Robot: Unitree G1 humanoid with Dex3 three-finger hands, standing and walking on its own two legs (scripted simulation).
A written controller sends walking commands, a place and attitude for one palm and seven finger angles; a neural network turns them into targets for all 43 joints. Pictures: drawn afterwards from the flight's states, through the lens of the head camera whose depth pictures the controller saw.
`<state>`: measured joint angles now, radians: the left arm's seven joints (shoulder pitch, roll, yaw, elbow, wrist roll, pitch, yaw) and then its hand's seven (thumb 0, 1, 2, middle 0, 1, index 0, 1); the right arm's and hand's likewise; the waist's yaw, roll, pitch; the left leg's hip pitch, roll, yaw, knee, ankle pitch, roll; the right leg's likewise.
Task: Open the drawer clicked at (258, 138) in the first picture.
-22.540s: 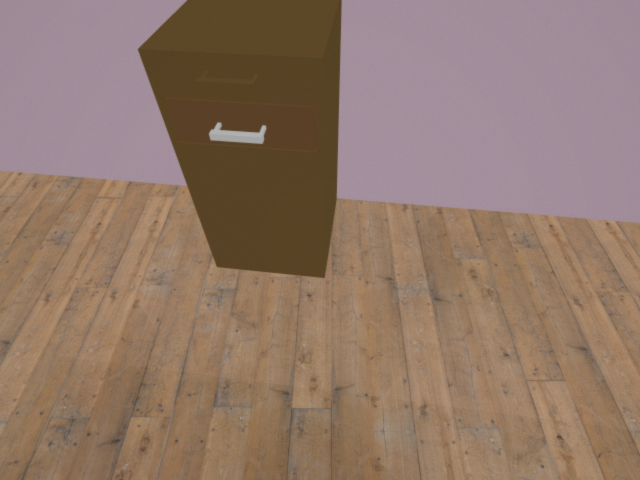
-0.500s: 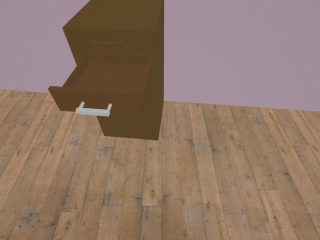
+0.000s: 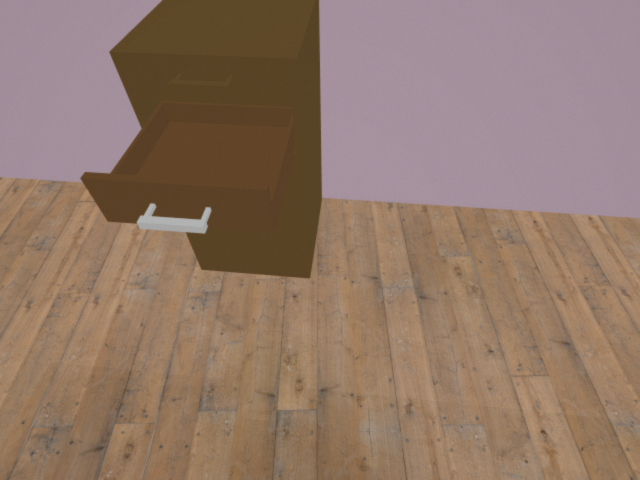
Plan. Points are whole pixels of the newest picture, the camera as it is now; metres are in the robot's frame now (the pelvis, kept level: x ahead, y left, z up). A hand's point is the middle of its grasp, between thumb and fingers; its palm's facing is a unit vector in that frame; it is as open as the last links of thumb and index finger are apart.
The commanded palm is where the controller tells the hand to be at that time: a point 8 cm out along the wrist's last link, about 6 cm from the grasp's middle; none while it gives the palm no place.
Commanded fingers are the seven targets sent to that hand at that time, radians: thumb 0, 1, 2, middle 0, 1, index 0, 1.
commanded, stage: look to check the result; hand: left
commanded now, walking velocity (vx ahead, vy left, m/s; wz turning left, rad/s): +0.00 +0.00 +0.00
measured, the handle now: (176, 217) +0.61 +0.34 -0.11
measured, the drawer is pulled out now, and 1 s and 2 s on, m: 0.30 0.30 0.30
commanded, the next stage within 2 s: stand and wait in 0.38 s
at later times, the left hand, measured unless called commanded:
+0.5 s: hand out of the picture +0.02 +0.17 -0.17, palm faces +0.02 -0.97 -0.23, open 7.4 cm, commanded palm none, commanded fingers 0.00 0.90 0.90 -0.20 -0.30 -0.20 -0.30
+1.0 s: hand out of the picture +0.04 +0.17 -0.17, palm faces +0.02 -0.97 -0.24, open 7.4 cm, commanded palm none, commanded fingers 0.00 0.90 0.90 -0.20 -0.30 -0.20 -0.30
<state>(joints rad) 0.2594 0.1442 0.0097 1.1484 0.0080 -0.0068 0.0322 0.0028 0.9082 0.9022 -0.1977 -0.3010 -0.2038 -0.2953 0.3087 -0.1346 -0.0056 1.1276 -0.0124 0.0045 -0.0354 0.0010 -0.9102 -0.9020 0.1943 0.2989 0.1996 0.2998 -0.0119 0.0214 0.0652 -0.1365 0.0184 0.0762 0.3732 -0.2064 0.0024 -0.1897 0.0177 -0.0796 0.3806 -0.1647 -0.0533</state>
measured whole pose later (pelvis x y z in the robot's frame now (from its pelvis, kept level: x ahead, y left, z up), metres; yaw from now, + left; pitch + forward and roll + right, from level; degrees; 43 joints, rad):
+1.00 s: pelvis +0.02 -0.01 +0.00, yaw +0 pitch -1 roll +0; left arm 0.22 0.17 0.02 1.15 0.01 -0.01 0.03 0.00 0.91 0.90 -0.20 -0.30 -0.20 -0.30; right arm 0.28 -0.16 -0.01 1.13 -0.01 0.01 -0.04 0.00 -0.91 -0.90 0.19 0.30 0.20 0.30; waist -0.01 0.03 0.06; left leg -0.10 0.04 0.07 0.35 -0.21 -0.02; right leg -0.15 0.05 -0.08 0.34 -0.16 -0.07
